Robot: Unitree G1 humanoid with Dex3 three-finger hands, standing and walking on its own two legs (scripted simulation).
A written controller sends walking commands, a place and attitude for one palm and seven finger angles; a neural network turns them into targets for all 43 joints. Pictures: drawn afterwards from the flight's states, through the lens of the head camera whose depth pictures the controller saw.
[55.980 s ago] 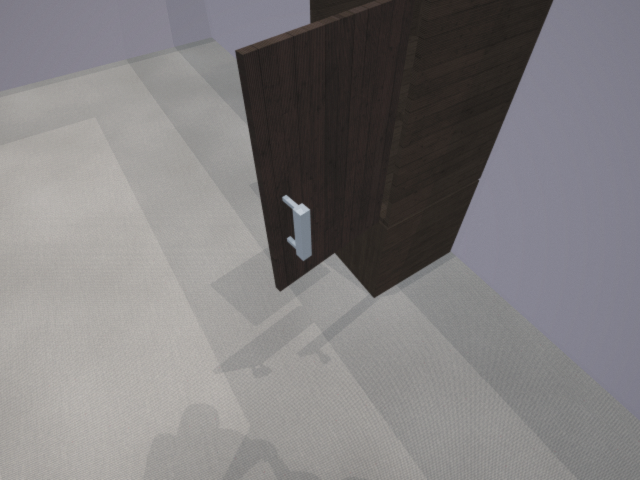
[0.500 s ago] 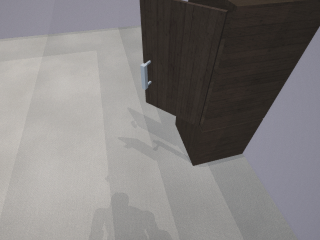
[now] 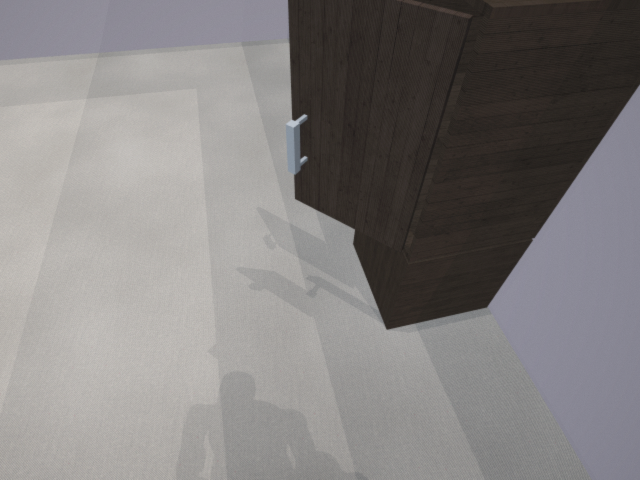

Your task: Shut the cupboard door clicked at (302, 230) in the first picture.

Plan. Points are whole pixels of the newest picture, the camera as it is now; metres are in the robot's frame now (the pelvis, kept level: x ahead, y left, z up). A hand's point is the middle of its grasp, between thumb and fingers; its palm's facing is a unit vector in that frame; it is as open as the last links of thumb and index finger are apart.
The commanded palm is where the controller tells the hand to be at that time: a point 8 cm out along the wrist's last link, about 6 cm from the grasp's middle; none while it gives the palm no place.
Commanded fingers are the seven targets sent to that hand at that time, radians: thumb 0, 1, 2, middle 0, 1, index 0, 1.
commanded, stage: walk to a spot facing it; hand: left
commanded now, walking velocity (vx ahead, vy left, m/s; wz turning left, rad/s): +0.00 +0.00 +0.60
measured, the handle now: (298, 144) +0.88 +0.10 -0.11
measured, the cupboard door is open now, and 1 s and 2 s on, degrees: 42 42 42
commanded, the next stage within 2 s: none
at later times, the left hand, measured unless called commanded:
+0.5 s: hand out of the picture +0.03 +0.25 -0.16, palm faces +0.28 -0.92 -0.26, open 7.4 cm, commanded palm none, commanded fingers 0.00 0.90 0.90 -0.20 -0.30 -0.20 -0.30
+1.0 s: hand out of the picture -0.09 +0.15 -0.16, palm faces +0.62 -0.73 -0.28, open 7.4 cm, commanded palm none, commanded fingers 0.00 0.90 0.90 -0.20 -0.30 -0.20 -0.30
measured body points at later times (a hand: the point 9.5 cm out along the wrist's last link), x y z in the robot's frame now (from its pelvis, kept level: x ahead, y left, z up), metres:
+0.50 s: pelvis -0.02 +0.01 +0.00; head +0.03 +0.04 +0.45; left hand +0.02 +0.30 -0.14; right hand +0.09 -0.22 -0.14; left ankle +0.02 +0.11 -0.74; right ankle -0.01 -0.16 -0.67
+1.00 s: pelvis -0.01 -0.04 +0.00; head +0.05 -0.02 +0.44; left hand -0.12 +0.18 -0.14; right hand +0.21 -0.20 -0.16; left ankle -0.12 +0.06 -0.69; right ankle +0.01 -0.15 -0.74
